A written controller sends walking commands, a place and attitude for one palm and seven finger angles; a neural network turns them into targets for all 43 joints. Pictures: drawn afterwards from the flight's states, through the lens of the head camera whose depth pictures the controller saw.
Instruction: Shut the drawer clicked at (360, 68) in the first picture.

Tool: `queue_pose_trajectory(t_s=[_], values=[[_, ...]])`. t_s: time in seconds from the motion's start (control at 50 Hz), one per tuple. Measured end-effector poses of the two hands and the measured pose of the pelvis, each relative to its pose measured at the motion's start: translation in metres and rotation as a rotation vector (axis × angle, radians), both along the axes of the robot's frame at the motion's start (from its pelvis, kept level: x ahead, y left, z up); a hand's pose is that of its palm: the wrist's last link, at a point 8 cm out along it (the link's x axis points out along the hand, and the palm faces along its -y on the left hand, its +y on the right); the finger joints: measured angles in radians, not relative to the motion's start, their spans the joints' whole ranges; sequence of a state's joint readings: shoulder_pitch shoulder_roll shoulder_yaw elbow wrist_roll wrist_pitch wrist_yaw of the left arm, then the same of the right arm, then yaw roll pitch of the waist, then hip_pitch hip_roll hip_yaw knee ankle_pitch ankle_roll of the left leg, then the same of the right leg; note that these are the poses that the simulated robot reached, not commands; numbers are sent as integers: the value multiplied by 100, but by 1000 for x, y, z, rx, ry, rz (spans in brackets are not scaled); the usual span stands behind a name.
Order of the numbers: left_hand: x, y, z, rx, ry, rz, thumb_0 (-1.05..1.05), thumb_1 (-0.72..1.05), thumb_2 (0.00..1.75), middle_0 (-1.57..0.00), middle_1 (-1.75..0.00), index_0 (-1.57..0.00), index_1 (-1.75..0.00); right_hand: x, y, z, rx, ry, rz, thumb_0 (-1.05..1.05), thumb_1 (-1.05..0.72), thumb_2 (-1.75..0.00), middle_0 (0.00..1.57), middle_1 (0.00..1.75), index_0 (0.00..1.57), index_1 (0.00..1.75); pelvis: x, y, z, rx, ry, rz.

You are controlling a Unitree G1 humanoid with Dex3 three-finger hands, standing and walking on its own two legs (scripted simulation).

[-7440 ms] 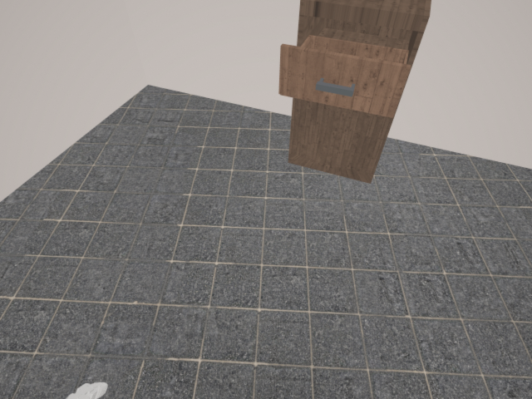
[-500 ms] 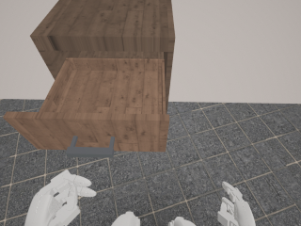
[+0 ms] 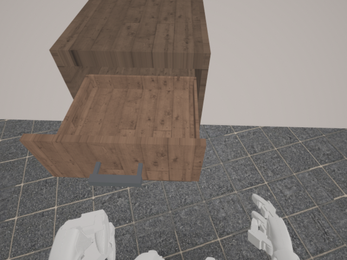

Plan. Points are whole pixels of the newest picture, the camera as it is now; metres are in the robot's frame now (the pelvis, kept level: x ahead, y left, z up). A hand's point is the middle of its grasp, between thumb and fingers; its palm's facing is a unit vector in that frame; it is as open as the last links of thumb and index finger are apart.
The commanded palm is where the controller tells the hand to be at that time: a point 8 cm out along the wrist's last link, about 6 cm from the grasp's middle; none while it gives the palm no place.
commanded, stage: raise the hand and make a fist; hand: left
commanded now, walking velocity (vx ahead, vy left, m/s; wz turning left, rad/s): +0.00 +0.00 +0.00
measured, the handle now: (117, 173) +0.32 +0.17 +0.00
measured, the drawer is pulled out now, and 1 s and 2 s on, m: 0.29 0.29 0.29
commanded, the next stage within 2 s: bring the fist close to the handle in 0.60 s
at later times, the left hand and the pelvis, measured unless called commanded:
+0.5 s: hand (106, 247) +0.14 +0.12 +0.10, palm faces +0.05 -1.00 +0.02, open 3.3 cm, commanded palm +0.09 +0.17 +0.10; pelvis +0.01 +0.01 +0.00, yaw +0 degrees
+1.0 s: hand (114, 246) +0.15 +0.12 +0.07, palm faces +0.04 -1.00 +0.02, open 3.3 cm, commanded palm +0.12 +0.17 +0.07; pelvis +0.00 +0.01 -0.01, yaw +0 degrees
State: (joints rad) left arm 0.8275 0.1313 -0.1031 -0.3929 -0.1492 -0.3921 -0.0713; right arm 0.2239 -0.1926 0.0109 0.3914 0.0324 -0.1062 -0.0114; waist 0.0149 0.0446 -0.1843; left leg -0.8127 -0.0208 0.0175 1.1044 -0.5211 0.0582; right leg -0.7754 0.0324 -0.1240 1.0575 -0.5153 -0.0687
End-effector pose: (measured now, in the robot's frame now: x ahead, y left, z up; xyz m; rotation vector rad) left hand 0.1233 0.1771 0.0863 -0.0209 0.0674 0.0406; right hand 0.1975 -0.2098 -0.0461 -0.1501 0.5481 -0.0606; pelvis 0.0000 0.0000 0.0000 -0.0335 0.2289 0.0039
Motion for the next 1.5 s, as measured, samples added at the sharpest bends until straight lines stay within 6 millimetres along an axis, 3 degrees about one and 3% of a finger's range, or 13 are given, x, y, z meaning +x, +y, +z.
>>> queue_pose_trajectory(t_s=[0.26,0.76,0.92,1.28,1.5], values=[[-7,-4,17,-8,-1,4,2,90,90,-140,-159,-139,-159,-2,9,2,3,11,13,2,-90,-90,20,30,20,30,4,11,2,-5,-14,1],[-9,-3,15,-7,9,14,2,90,90,-140,-160,-140,-160,-1,7,3,1,12,2,2,-90,-90,20,30,20,30,6,11,1,-5,-9,0],[-6,-5,-5,-9,7,9,2,90,90,-140,-160,-140,-160,0,3,-6,-18,20,18,2,-90,-90,20,30,20,30,2,7,-7,-5,16,3],[35,-10,-43,7,8,-12,2,90,90,-140,-160,-140,-160,-17,-11,-36,-37,131,-9,2,-90,-90,20,30,20,30,4,1,-20,-2,73,-8],[50,-5,-66,10,1,-7,2,90,90,-140,-160,-140,-160,-13,-16,-53,-59,170,-4,2,-90,-90,20,30,20,30,5,0,-31,-6,117,-8]])
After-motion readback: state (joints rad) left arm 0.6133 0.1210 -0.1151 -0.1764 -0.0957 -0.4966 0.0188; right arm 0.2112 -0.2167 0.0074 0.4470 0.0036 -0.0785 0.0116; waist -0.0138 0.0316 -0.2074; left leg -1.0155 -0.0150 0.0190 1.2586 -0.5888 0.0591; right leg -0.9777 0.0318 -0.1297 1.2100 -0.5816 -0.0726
